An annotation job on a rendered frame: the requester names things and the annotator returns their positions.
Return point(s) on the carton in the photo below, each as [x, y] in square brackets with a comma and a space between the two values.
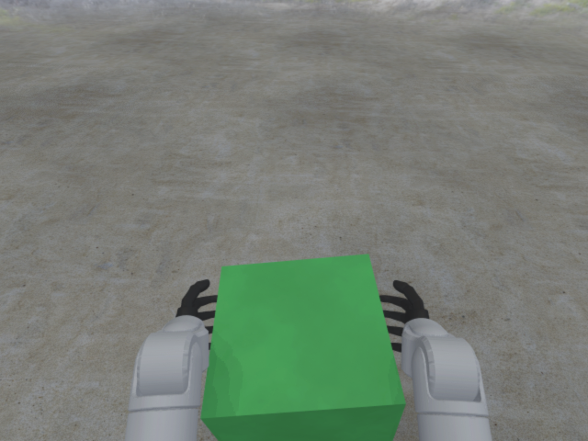
[300, 351]

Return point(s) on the left robot hand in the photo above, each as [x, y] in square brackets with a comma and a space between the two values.
[191, 303]

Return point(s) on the right robot hand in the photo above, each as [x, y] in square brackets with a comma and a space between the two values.
[413, 306]

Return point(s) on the robot left forearm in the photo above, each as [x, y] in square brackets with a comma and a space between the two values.
[166, 382]

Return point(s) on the robot right forearm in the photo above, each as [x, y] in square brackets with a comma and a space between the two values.
[447, 383]

